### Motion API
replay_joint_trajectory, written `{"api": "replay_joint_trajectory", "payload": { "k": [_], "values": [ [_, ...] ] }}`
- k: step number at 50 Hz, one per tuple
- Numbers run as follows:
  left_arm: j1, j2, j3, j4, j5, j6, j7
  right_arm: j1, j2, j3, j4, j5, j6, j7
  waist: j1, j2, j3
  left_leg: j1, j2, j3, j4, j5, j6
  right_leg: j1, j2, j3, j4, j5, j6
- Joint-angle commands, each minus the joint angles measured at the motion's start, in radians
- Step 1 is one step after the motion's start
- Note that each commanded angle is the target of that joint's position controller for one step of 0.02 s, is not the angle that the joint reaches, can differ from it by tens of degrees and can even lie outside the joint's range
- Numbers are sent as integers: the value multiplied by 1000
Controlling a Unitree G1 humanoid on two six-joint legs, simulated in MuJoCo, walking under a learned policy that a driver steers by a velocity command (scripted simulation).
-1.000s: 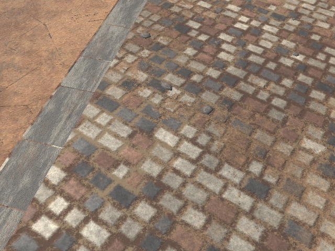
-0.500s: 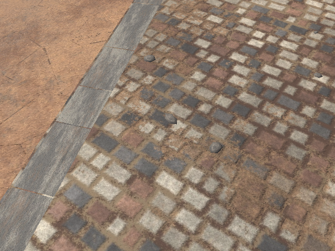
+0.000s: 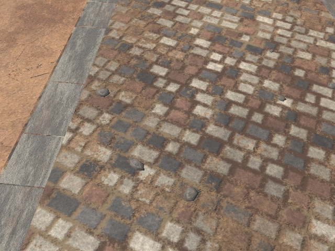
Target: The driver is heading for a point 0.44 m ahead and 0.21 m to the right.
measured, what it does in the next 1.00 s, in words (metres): walks ahead, turning right: right foot, then left foot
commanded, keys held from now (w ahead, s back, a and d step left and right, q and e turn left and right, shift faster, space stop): w+e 0.46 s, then no key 0.54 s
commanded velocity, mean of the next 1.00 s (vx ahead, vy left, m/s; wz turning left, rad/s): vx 0.34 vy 0.00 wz -0.37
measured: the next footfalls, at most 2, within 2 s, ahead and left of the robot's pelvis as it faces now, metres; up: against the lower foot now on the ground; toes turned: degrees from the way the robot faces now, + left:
right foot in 0.36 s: +0.32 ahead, -0.17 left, +0.00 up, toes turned -16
left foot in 0.80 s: +0.60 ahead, -0.07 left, +0.00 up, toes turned -22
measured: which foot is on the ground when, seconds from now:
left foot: down 0.00-0.34, up 0.36-0.78, down 0.80-1.00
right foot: up 0.00-0.34, down 0.36-0.84, up 0.86-1.00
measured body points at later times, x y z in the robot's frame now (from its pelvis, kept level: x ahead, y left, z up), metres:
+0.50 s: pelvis +0.25 -0.09 +0.00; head +0.29 -0.11 +0.44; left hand +0.45 +0.15 -0.11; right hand +0.30 -0.39 -0.12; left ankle +0.24 +0.09 -0.65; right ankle +0.28 -0.16 -0.74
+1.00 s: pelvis +0.44 -0.11 -0.01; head +0.47 -0.12 +0.44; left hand +0.64 +0.10 -0.13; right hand +0.48 -0.40 -0.12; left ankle +0.57 -0.06 -0.74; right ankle +0.35 -0.23 -0.71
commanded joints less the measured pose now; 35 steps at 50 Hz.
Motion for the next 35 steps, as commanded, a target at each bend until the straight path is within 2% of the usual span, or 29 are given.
{"api": "replay_joint_trajectory", "payload": {
  "k": [1,4,8,11,13,15,16,17,18,19,20,21,22,23,24,26,28,31,33,35],
  "values": [
    [4,34,17,-84,2,15,-1,-15,-114,-32,-27,-3,-24,-4,3,161,-12,115,280,-216,-288,73,162,-163,-88,52,-12,85,14],
    [-52,25,16,-114,10,24,-6,1,-144,-45,-3,-5,-26,-13,-1,120,4,138,276,-107,-306,162,166,-206,-89,53,-139,212,24],
    [-177,4,5,-156,12,13,-34,27,-179,-55,17,2,-13,-24,-44,97,33,170,258,20,-313,194,143,-164,-69,-15,-365,374,10],
    [-261,9,3,-197,12,16,-50,69,-204,-64,38,18,4,-26,-69,90,60,258,285,57,-294,205,128,-176,-59,-47,-457,354,-12],
    [-287,24,7,-220,13,19,-58,83,-221,-71,50,30,18,-25,-65,95,67,326,304,77,-247,281,112,-176,-42,-72,-492,283,-38],
    [-249,54,23,-229,16,24,-61,70,-250,-80,48,40,32,-27,-25,122,23,363,304,109,-121,585,91,-77,15,-127,-502,179,-76],
    [-163,82,41,-213,14,27,-59,58,-260,-83,46,46,41,-28,29,128,-32,356,289,130,16,736,77,43,60,-159,-516,149,-101],
    [-2,130,72,-168,10,30,-50,45,-247,-77,41,48,47,-29,118,106,-114,281,248,163,229,765,46,270,114,-175,-575,201,-137],
    [164,224,109,-127,5,40,-29,66,-197,-57,24,18,42,-32,174,-16,-206,27,201,169,552,449,-8,576,10,28,-602,202,-197],
    [108,327,115,-142,-3,27,-27,148,-53,-10,-37,-18,14,-19,37,-261,-292,-406,-9,42,874,-418,-65,852,-223,610,-734,-10,-386],
    [125,231,86,-175,6,8,-36,32,-140,-21,-43,25,-24,-7,117,-113,-363,-510,-5,-166,961,-428,-43,869,-272,766,-873,-117,-391],
    [89,178,69,-167,15,-10,-40,-51,-184,-33,-70,60,-43,-1,119,-63,-221,-583,37,-161,939,-326,-15,777,-252,634,-886,-33,-342],
    [33,152,60,-172,14,-18,-39,-53,-170,-29,-64,45,-53,-8,75,9,-155,-537,81,-166,856,-240,-2,642,-210,519,-875,69,-308],
    [-37,118,50,-185,16,-19,-36,-44,-174,-35,-49,17,-53,-15,33,28,-106,-463,110,-169,767,-187,-8,511,-169,419,-879,181,-282],
    [-88,94,38,-206,33,-19,-29,-17,-182,-40,-38,12,-40,-15,-4,3,-86,-389,130,-172,728,-151,-16,421,-150,351,-890,344,-271],
    [-109,99,37,-212,39,-22,-19,14,-163,-41,-25,2,-13,-15,-31,16,-81,-314,123,-145,666,-136,-50,330,-133,249,-888,661,-271],
    [-87,122,42,-196,38,-22,-5,-3,-129,-31,-31,-7,4,-19,-33,21,-73,-293,99,-118,567,-59,-78,278,-102,152,-881,840,-259],
    [-64,118,40,-173,28,-8,12,-82,-92,-13,-49,-4,7,-12,1,-12,-77,-232,63,-96,326,159,-80,259,-36,56,-864,828,-198],
    [-29,115,36,-152,28,0,18,-134,-93,-9,-61,2,2,1,36,-24,-88,-192,37,-96,216,291,-72,284,-40,61,-856,756,-175],
    [-19,106,31,-132,32,3,18,-156,-106,-12,-66,3,0,10,45,-31,-83,-185,31,-112,158,307,-58,327,-67,94,-836,701,-170]
  ]
}}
